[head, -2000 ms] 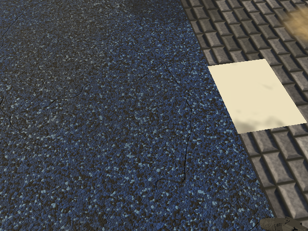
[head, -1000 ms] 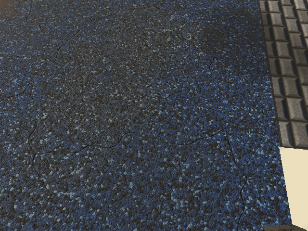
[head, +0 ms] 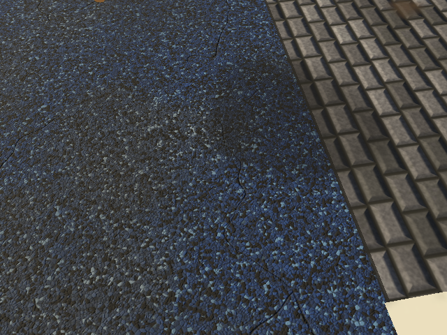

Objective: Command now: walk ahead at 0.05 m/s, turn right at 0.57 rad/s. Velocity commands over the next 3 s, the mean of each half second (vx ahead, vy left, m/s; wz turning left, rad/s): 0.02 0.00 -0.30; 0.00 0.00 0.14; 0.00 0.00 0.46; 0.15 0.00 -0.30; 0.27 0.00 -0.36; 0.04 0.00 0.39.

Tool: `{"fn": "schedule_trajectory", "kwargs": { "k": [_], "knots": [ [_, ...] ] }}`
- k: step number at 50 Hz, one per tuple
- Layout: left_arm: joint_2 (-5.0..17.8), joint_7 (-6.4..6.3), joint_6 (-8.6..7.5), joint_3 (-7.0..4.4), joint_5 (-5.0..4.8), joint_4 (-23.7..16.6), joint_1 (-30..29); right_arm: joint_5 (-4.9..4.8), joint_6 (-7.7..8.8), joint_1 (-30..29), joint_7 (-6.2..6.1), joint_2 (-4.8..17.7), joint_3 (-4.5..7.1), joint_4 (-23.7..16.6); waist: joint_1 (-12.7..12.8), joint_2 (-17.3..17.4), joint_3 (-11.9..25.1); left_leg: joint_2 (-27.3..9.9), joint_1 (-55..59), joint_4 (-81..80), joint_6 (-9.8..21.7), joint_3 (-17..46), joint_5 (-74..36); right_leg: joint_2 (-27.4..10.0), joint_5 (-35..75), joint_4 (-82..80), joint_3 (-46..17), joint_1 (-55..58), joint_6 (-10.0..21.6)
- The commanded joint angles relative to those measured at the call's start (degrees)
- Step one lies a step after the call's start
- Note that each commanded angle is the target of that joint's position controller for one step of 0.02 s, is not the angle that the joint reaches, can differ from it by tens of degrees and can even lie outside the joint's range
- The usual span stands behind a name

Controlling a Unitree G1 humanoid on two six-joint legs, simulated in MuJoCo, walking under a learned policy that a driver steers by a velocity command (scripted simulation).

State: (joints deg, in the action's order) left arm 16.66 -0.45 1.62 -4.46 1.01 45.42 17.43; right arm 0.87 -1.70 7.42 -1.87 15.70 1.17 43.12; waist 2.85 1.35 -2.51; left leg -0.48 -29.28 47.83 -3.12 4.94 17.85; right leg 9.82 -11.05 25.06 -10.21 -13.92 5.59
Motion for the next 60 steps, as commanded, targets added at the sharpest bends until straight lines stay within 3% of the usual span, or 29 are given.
{"fn": "schedule_trajectory", "kwargs": {
  "k": [1,4,5,6,7,8,9,10,13,20,22,24,25,26,27,30,35,39,42,44,47,49,51,52,53,54,56,58,60],
  "knots": [
    [9.49,-0.24,0.09,-2.47,0.36,-3.14,1.64,-0.76,1.43,-1.35,-0.52,5.68,1.13,-4.70,-0.24,-7.77,5.07,2.01,0.20,-4.40,1.14,0.35,3.90,-17.08,30.21,-0.88,-17.78,8.92,7.22],
    [9.49,-0.13,0.40,-2.45,-0.31,-4.05,-2.21,-1.18,2.26,3.68,-0.81,6.01,1.08,-3.78,-3.27,-8.21,5.08,2.96,10.28,-18.16,2.71,0.04,1.17,-15.03,28.80,1.41,-19.53,7.01,4.19],
    [8.80,-0.31,0.46,-2.15,-1.01,-4.59,-4.13,-0.59,2.74,6.56,-1.08,6.18,1.15,-2.95,-5.01,-7.20,5.04,1.51,17.38,-27.39,3.47,0.36,-6.13,-12.83,22.76,3.63,-18.17,3.25,1.49],
    [5.60,-0.40,0.23,-1.19,-1.31,-5.05,-2.12,0.33,3.05,6.33,-1.63,9.22,1.70,-3.18,-3.29,0.54,6.14,-7.77,23.67,-32.62,6.02,8.84,-10.42,-8.58,7.20,10.63,-12.55,-1.79,-1.83],
    [3.17,-0.67,0.20,-0.59,-1.41,-5.74,2.85,0.36,2.46,1.79,-1.44,14.59,2.47,-5.14,0.51,12.85,5.81,-21.50,27.78,-32.00,13.09,24.24,-32.54,1.82,-21.34,19.09,-0.89,-12.17,-4.67],
    [8.33,-1.05,0.68,-1.72,0.51,-3.80,3.00,-0.19,1.80,6.18,-0.92,12.05,2.44,-3.92,-2.25,8.55,8.00,-23.44,25.74,-29.10,19.08,24.92,-40.81,-0.04,-27.29,30.94,2.39,-11.83,-5.35],
    [8.71,-0.95,0.87,-2.00,0.50,-3.07,2.03,-0.37,1.75,5.86,-0.58,8.76,1.48,-3.88,-1.51,4.10,6.32,-20.34,23.71,-28.45,18.78,19.81,-41.28,-1.31,-24.05,35.46,1.24,-11.60,-5.62],
    [8.05,-0.68,1.20,-1.90,0.30,-2.33,1.22,-0.37,1.72,3.10,-0.39,6.82,0.99,-4.05,-0.64,2.71,4.15,-16.07,21.42,-28.60,16.43,13.72,-38.26,-2.54,-20.16,36.94,1.01,-11.01,-6.34],
    [6.51,0.38,1.99,-1.10,-0.34,-1.78,-0.16,0.29,1.94,2.27,-0.43,6.55,0.76,-3.62,-1.00,7.88,4.49,-10.04,22.04,-28.05,13.35,5.88,-40.69,-2.12,-15.22,36.26,2.25,-9.88,-8.16],
    [3.80,-0.18,2.70,1.22,-1.11,-0.02,-5.14,0.46,1.89,6.16,0.43,8.03,1.12,0.20,-3.97,9.58,5.09,-10.16,23.40,-27.68,14.12,6.71,-32.21,-5.36,-15.66,12.37,7.54,-0.52,-7.64],
    [3.60,-0.60,2.37,1.55,-1.25,1.43,-4.16,0.34,1.41,6.29,0.56,8.46,1.34,1.23,-3.21,9.26,4.77,-9.80,22.53,-26.59,13.56,7.41,-30.90,-5.85,-10.69,3.71,8.86,3.10,-6.52],
    [3.86,-1.18,1.28,1.92,-0.61,3.17,-2.74,-0.01,1.23,6.52,0.48,7.95,1.24,2.23,-1.85,6.17,4.47,-8.97,17.84,-25.07,9.99,7.31,-26.86,-8.09,2.73,-9.46,6.63,11.58,-4.85],
    [6.28,-1.59,0.48,1.75,0.35,3.18,-3.23,-0.23,1.66,7.19,0.67,6.59,0.85,1.95,-2.74,2.06,5.84,-7.78,13.75,-23.83,7.46,6.35,-20.75,-13.68,5.70,-9.53,0.53,16.35,-3.65],
    [9.21,-1.50,0.13,1.43,0.22,3.32,-6.87,-0.92,1.80,8.52,0.91,4.37,0.35,1.78,-6.05,-6.55,4.06,-2.08,13.82,-25.13,5.75,1.03,-10.05,-18.92,12.98,-7.13,-4.55,11.05,-0.80],
    [5.78,-0.91,-0.35,2.40,-0.26,3.51,-8.44,-0.60,1.35,7.68,0.57,4.53,0.20,3.59,-4.77,-5.70,3.48,-1.50,20.34,-26.78,5.10,0.13,-6.19,-19.88,9.89,-7.38,-4.24,4.77,0.36],
    [4.51,-1.19,-1.14,3.24,-0.29,6.00,-7.59,-0.14,1.05,6.35,0.74,5.91,0.83,5.90,-3.84,-7.11,0.14,-2.51,22.54,-27.41,5.23,1.06,-12.44,-15.16,2.90,-8.87,-1.49,2.34,-2.23],
    [3.90,-1.55,-1.53,3.66,-0.57,9.73,-5.87,-0.30,1.25,8.17,0.83,4.11,0.25,10.57,-3.85,-3.81,-0.62,-3.07,21.34,-29.13,4.77,1.71,-12.77,-14.49,2.02,-9.22,-0.01,4.16,-2.26],
    [7.23,-2.50,-1.31,2.27,-0.51,10.19,-5.87,-0.56,1.03,5.12,1.07,5.35,0.75,10.26,-3.05,-3.86,-0.75,-0.78,15.88,-24.02,4.95,1.73,-11.79,-15.52,1.11,-8.10,0.65,5.22,-0.79],
    [8.88,-3.01,-0.61,0.91,-0.40,10.29,-4.44,-0.28,0.65,5.61,1.14,4.70,0.93,9.72,-2.79,-6.34,-0.77,1.88,11.34,-15.68,5.23,-0.39,-6.72,-19.80,0.91,-7.82,-0.84,4.25,2.70],
    [8.43,-3.30,-0.23,0.54,-0.15,9.09,-6.05,0.25,0.33,7.27,1.09,4.41,1.23,9.69,-3.27,-8.76,-0.85,2.31,9.70,-6.36,6.14,-2.24,2.53,-24.50,4.79,-7.53,-2.73,1.59,6.44],
    [7.34,-3.38,-0.47,0.71,0.35,7.80,-7.37,0.28,-0.21,7.38,0.96,3.51,1.58,9.08,-3.46,-6.79,-1.46,0.30,6.56,0.58,6.93,-4.52,13.44,-28.65,20.86,-4.69,-1.87,2.48,9.22],
    [8.53,-3.19,-0.44,0.34,0.48,7.51,-8.49,-0.08,0.05,8.13,1.04,2.69,1.47,8.93,-3.76,-7.04,0.22,0.56,10.00,-6.05,6.80,-6.23,8.70,-26.19,24.29,-0.85,2.22,4.20,6.05],
    [9.08,-2.79,0.11,0.02,0.23,7.60,-8.73,-0.20,0.64,10.38,1.23,3.52,1.98,9.28,-5.12,-5.93,1.81,2.17,17.07,-19.30,7.20,-5.58,-2.56,-22.39,18.08,7.07,7.20,2.61,1.58],
    [7.76,-2.35,0.32,0.09,0.25,7.43,-6.11,0.37,1.25,10.32,1.16,8.12,3.20,8.42,-4.50,4.69,2.25,-4.34,20.36,-29.42,8.88,8.03,-11.39,-16.86,4.08,19.53,12.35,-1.99,-2.29],
    [3.37,-2.48,0.68,1.28,-0.22,3.86,-8.35,0.31,1.40,12.10,1.55,16.01,4.94,7.55,-4.74,16.41,2.11,-19.27,24.72,-32.36,16.97,29.59,-34.74,-5.28,-25.27,29.73,15.20,-16.48,-5.79],
    [4.24,-2.98,1.23,1.42,0.09,4.17,-8.48,0.08,1.23,15.34,1.90,13.81,4.57,8.89,-5.21,8.97,4.92,-20.12,23.96,-31.93,20.94,30.88,-33.44,-7.28,-27.21,37.74,7.39,-14.86,-5.15],
    [5.19,-2.50,1.03,1.13,-0.64,4.99,-9.38,-0.23,0.41,8.38,1.25,9.94,4.20,6.96,-2.98,1.62,-0.08,-13.11,20.32,-31.30,18.20,19.72,-22.79,-10.23,-17.50,38.73,6.41,-16.51,-5.02],
    [6.24,-1.74,0.44,0.91,0.38,4.96,-9.48,-0.50,-0.04,5.87,0.77,7.88,3.80,5.60,-2.77,3.73,1.52,-8.94,22.68,-31.06,15.54,15.83,-24.24,-10.61,-12.12,36.90,6.83,-16.27,-5.62],
    [5.60,-1.27,0.44,1.01,0.24,4.74,-8.71,-0.78,0.13,7.97,0.90,7.91,3.93,5.85,-3.16,2.78,4.02,-8.48,25.39,-30.15,15.54,15.20,-28.59,-9.89,-10.66,36.66,7.08,-16.23,-6.54]
  ]
}}
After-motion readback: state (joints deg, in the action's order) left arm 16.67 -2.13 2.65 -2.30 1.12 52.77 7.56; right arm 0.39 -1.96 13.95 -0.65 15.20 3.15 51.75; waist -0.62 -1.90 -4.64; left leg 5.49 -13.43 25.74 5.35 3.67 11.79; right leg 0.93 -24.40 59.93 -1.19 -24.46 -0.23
